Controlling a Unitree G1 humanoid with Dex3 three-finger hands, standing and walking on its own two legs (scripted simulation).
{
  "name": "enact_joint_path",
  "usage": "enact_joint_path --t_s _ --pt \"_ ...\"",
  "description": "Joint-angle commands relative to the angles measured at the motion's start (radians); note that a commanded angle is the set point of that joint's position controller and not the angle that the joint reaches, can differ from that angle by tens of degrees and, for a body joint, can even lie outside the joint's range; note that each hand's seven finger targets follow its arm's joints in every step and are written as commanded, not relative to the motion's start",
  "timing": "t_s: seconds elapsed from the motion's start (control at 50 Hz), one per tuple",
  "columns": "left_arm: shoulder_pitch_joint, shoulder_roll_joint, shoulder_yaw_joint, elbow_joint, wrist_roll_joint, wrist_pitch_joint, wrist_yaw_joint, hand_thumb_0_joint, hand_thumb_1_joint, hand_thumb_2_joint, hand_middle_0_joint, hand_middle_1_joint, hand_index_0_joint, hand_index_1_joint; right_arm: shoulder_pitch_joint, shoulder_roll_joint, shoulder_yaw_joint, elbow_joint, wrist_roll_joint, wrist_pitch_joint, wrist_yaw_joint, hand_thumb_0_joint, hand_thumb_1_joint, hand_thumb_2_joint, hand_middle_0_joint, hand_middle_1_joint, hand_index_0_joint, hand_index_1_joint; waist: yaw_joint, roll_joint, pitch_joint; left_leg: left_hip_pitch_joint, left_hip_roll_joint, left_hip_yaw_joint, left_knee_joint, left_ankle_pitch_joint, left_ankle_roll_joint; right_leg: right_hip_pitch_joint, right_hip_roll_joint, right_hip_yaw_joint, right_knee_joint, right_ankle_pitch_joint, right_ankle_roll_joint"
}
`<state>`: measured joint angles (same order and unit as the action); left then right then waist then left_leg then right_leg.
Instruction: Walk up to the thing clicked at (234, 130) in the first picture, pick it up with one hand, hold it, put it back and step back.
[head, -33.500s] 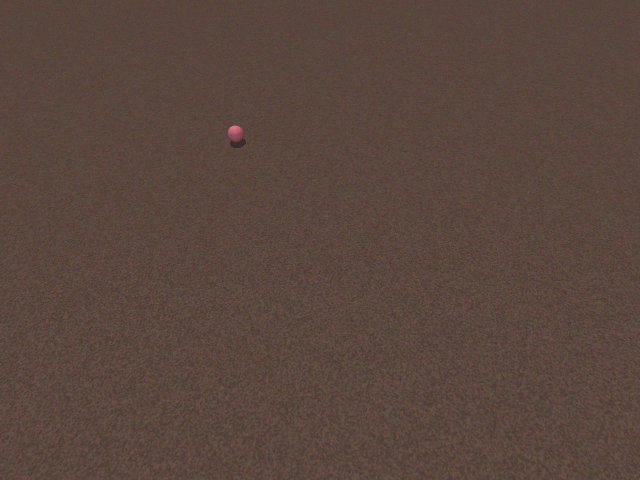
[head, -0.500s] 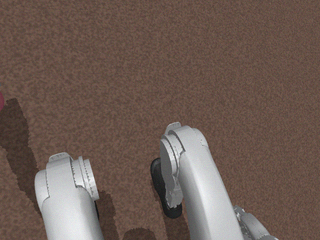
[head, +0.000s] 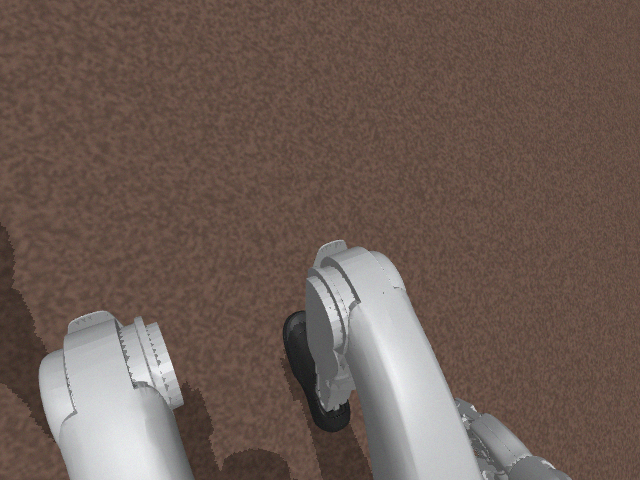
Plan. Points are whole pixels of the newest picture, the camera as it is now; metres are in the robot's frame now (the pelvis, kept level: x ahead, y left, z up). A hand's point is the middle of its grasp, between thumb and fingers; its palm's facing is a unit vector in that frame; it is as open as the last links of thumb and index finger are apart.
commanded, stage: rest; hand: left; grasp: from above
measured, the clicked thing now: out of the picture +0.45 +0.34 -0.25
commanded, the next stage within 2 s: open in 0.66 s
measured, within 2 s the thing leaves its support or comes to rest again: neither
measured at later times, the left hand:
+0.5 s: hand out of the picture +0.44 +0.33 -0.25, palm faces -0.46 -0.16 -0.87, open 10.5 cm
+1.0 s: hand out of the picture +0.44 +0.33 -0.25, palm faces -0.46 -0.15 -0.88, open 11.0 cm
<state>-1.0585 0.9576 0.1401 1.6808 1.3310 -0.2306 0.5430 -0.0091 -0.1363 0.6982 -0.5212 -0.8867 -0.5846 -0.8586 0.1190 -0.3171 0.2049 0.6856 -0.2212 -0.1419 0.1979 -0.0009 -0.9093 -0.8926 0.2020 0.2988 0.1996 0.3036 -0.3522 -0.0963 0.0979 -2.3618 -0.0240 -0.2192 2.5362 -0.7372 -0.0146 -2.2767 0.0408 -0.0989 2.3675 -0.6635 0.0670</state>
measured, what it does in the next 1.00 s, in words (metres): stands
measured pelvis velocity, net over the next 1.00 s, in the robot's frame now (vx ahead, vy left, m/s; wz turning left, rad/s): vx -0.01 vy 0.00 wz -0.03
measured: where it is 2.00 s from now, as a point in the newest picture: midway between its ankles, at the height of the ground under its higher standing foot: (248, 431)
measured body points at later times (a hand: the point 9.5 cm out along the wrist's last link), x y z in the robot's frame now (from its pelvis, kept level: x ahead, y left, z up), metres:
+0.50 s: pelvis +0.00 +0.00 +0.00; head +0.27 +0.13 +0.33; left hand +0.46 +0.33 -0.20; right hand +0.05 -0.26 -0.06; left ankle +0.06 +0.12 -0.27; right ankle +0.11 -0.13 -0.27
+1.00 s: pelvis -0.01 +0.00 +0.00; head +0.27 +0.13 +0.33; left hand +0.46 +0.33 -0.20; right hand +0.05 -0.26 -0.05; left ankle +0.06 +0.12 -0.27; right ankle +0.11 -0.13 -0.27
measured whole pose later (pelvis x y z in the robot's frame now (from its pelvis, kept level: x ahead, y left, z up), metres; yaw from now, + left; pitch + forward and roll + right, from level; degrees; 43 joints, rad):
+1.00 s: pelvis -0.01 +0.00 +0.00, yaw -2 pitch +28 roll -15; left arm -1.09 1.06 0.12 1.78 1.33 -0.26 0.60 -0.01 -0.14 0.75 -0.40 -0.96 -0.46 -0.92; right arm 0.09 -0.35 0.29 0.64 -0.25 -0.20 0.23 0.00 -0.91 -0.90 0.20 0.30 0.20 0.30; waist -0.39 -0.14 0.16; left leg -2.34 -0.02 -0.26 2.56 -0.74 -0.01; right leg -2.25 0.05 -0.13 2.36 -0.64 0.08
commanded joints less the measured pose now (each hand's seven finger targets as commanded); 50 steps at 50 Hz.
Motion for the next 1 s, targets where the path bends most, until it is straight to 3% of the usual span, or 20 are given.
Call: enact_joint_path --t_s 0.0,0.06,0.08,0.14,0.16,0.18,0.2,0.22,0.24,0.26,0.28,0.3,0.42,0.48,0.56,0.58,0.74,0.86,0.9,0.98 --pt "-0.274 0.255 0.010 -0.117 -0.024 0.000 0.049 0.000 0.568 1.025 -0.868 -1.034 -0.901 -0.998 0.194 -0.319 -0.081 0.001 0.001 -0.007 -0.006 0.000 -0.906 -0.900 0.200 0.300 0.200 0.300 -0.034 0.507 -0.667 0.538 0.030 0.105 -0.274 0.261 0.022 0.343 0.027 -0.140 -0.177 0.260 -0.094" --pt "-0.273 0.251 -0.003 -0.130 -0.022 -0.005 0.052 0.000 0.562 1.010 -0.864 -1.026 -0.898 -0.989 0.193 -0.313 -0.074 0.012 0.000 -0.007 -0.005 0.000 -0.905 -0.900 0.200 0.300 0.200 0.300 -0.027 0.525 -0.687 0.555 0.032 0.100 -0.278 0.280 0.019 0.354 0.031 -0.140 -0.175 0.274 -0.094" --pt "-0.272 0.277 0.024 -0.120 -0.020 -0.004 0.055 0.000 0.574 1.003 -0.861 -1.041 -0.900 -0.998 0.201 -0.330 -0.076 -0.006 -0.005 -0.010 -0.005 0.000 -0.905 -0.899 0.200 0.300 0.200 0.300 -0.044 0.509 -0.678 0.553 0.031 0.103 -0.267 0.302 0.020 0.369 0.027 -0.144 -0.177 0.297 -0.090" --pt "-0.283 0.236 -0.015 -0.098 -0.022 -0.009 0.058 0.000 0.568 0.986 -0.861 -1.022 -0.899 -0.982 0.196 -0.315 -0.063 0.020 -0.006 -0.015 0.002 0.000 -0.908 -0.901 0.200 0.301 0.200 0.301 -0.048 0.521 -0.644 0.537 0.033 0.102 -0.266 0.279 0.018 0.351 0.031 -0.143 -0.173 0.281 -0.093" --pt "-0.271 0.296 0.032 -0.092 -0.018 -0.011 0.064 0.000 0.547 0.991 -0.846 -1.031 -0.884 -0.991 0.195 -0.330 -0.065 0.002 -0.010 -0.016 0.002 0.000 -0.907 -0.900 0.200 0.300 0.200 0.300 -0.050 0.504 -0.652 0.534 0.036 0.098 -0.264 0.279 0.022 0.373 0.034 -0.147 -0.180 0.284 -0.089" --pt "-0.280 0.273 0.014 -0.103 -0.013 -0.012 0.061 0.000 0.551 1.014 -0.851 -1.030 -0.885 -0.994 0.191 -0.338 -0.063 -0.010 -0.009 -0.018 0.001 0.000 -0.906 -0.900 0.200 0.300 0.200 0.300 -0.054 0.508 -0.633 0.535 0.033 0.098 -0.264 0.280 0.018 0.354 0.030 -0.150 -0.176 0.278 -0.092" --pt "-0.270 0.295 0.035 -0.077 -0.018 -0.011 0.064 0.000 0.561 0.990 -0.849 -1.031 -0.888 -0.988 0.194 -0.342 -0.064 -0.005 -0.010 -0.019 0.001 0.000 -0.904 -0.899 0.200 0.300 0.200 0.300 -0.051 0.499 -0.617 0.529 0.036 0.093 -0.263 0.264 0.018 0.343 0.029 -0.154 -0.175 0.263 -0.092" --pt "-0.283 0.272 0.004 -0.098 -0.012 -0.014 0.061 0.000 0.568 1.014 -0.867 -1.024 -0.899 -0.990 0.182 -0.333 -0.058 -0.012 -0.010 -0.024 0.005 0.000 -0.906 -0.901 0.200 0.301 0.200 0.301 -0.053 0.522 -0.625 0.534 0.035 0.098 -0.262 0.266 0.018 0.350 0.031 -0.148 -0.176 0.267 -0.092" --pt "-0.273 0.302 0.027 -0.098 -0.010 -0.013 0.066 0.000 0.556 1.014 -0.860 -1.019 -0.891 -0.986 0.187 -0.337 -0.058 -0.004 -0.016 -0.025 0.006 0.000 -0.907 -0.901 0.200 0.300 0.200 0.300 -0.052 0.521 -0.643 0.553 0.039 0.094 -0.263 0.276 0.018 0.365 0.033 -0.150 -0.176 0.277 -0.090" --pt "-0.284 0.286 0.007 -0.110 -0.008 -0.016 0.067 0.000 0.554 1.016 -0.858 -1.032 -0.891 -0.997 0.176 -0.336 -0.052 -0.015 -0.010 -0.027 0.006 0.000 -0.908 -0.902 0.200 0.301 0.200 0.301 -0.050 0.532 -0.637 0.548 0.038 0.091 -0.267 0.280 0.016 0.362 0.034 -0.151 -0.171 0.279 -0.091" --pt "-0.261 0.317 0.036 -0.101 -0.012 -0.016 0.074 0.000 0.560 1.015 -0.858 -1.029 -0.891 -0.993 0.181 -0.340 -0.055 -0.010 -0.011 -0.024 0.005 0.000 -0.906 -0.900 0.200 0.300 0.200 0.300 -0.039 0.528 -0.658 0.556 0.038 0.089 -0.271 0.296 0.015 0.379 0.034 -0.154 -0.173 0.289 -0.091" --pt "-0.254 0.287 0.009 -0.092 -0.009 -0.014 0.074 0.000 0.569 1.016 -0.857 -1.042 -0.894 -1.003 0.174 -0.331 -0.048 -0.017 -0.016 -0.027 0.007 0.000 -0.905 -0.900 0.200 0.300 0.200 0.300 -0.044 0.530 -0.659 0.552 0.037 0.093 -0.268 0.282 0.017 0.380 0.037 -0.152 -0.171 0.283 -0.090" --pt "-0.273 0.317 0.025 -0.071 -0.006 -0.016 0.080 0.000 0.567 1.036 -0.866 -1.028 -0.895 -0.997 0.177 -0.357 -0.048 -0.015 -0.021 -0.033 0.012 0.000 -0.906 -0.901 0.200 0.300 0.200 0.300 -0.066 0.515 -0.596 0.524 0.042 0.081 -0.259 0.261 0.016 0.343 0.032 -0.163 -0.166 0.267 -0.087" --pt "-0.257 0.324 0.026 -0.077 -0.008 -0.016 0.090 0.000 0.568 1.019 -0.873 -1.018 -0.902 -0.987 0.163 -0.350 -0.045 -0.011 -0.020 -0.036 0.013 0.000 -0.907 -0.902 0.200 0.301 0.200 0.301 -0.049 0.537 -0.621 0.557 0.046 0.076 -0.269 0.267 0.013 0.355 0.039 -0.162 -0.167 0.274 -0.089" --pt "-0.244 0.312 0.013 -0.044 -0.007 -0.016 0.093 0.000 0.547 1.017 -0.846 -1.026 -0.877 -0.992 0.175 -0.354 -0.039 -0.012 -0.022 -0.037 0.016 0.000 -0.905 -0.901 0.200 0.300 0.200 0.300 -0.068 0.509 -0.607 0.528 0.044 0.076 -0.262 0.277 0.017 0.371 0.039 -0.165 -0.170 0.289 -0.085" --pt "-0.269 0.283 -0.014 -0.051 -0.011 -0.018 0.088 0.000 0.550 1.011 -0.844 -1.032 -0.877 -0.996 0.162 -0.348 -0.034 -0.019 -0.022 -0.042 0.017 0.000 -0.905 -0.901 0.200 0.300 0.200 0.300 -0.073 0.511 -0.599 0.522 0.044 0.076 -0.258 0.263 0.018 0.359 0.041 -0.164 -0.170 0.278 -0.085" --pt "-0.275 0.314 -0.013 -0.028 -0.015 -0.028 0.098 0.000 0.543 1.002 -0.844 -1.030 -0.876 -0.995 0.157 -0.361 -0.022 -0.025 -0.021 -0.049 0.017 0.000 -0.907 -0.902 0.200 0.300 0.200 0.300 -0.073 0.496 -0.571 0.504 0.046 0.062 -0.271 0.235 0.017 0.354 0.040 -0.170 -0.172 0.254 -0.085" --pt "-0.271 0.324 -0.014 -0.008 -0.007 -0.023 0.103 0.000 0.063 0.822 -0.364 -1.012 -0.410 -0.960 0.159 -0.365 -0.014 -0.024 -0.026 -0.054 0.019 0.000 -0.899 -0.899 0.201 0.301 0.201 0.301 -0.084 0.499 -0.577 0.510 0.047 0.070 -0.256 0.246 0.021 0.388 0.042 -0.165 -0.185 0.275 -0.081" --pt "-0.296 0.311 -0.028 -0.057 -0.015 -0.029 0.104 0.000 -0.097 0.821 -0.283 -0.993 -0.325 -0.949 0.166 -0.358 -0.011 -0.018 -0.025 -0.055 0.020 0.000 -0.896 -0.898 0.201 0.301 0.201 0.301 -0.078 0.514 -0.588 0.509 0.046 0.074 -0.259 0.266 0.019 0.390 0.044 -0.166 -0.186 0.284 -0.082" --pt "-0.259 0.336 0.001 -0.009 -0.015 -0.020 0.103 0.000 -0.314 0.877 -0.189 -1.033 -0.222 -0.997 0.170 -0.376 -0.013 -0.026 -0.023 -0.057 0.020 0.000 -0.897 -0.899 0.201 0.301 0.201 0.301 -0.082 0.491 -0.573 0.513 0.049 0.057 -0.262 0.263 0.017 0.373 0.039 -0.173 -0.173 0.279 -0.082"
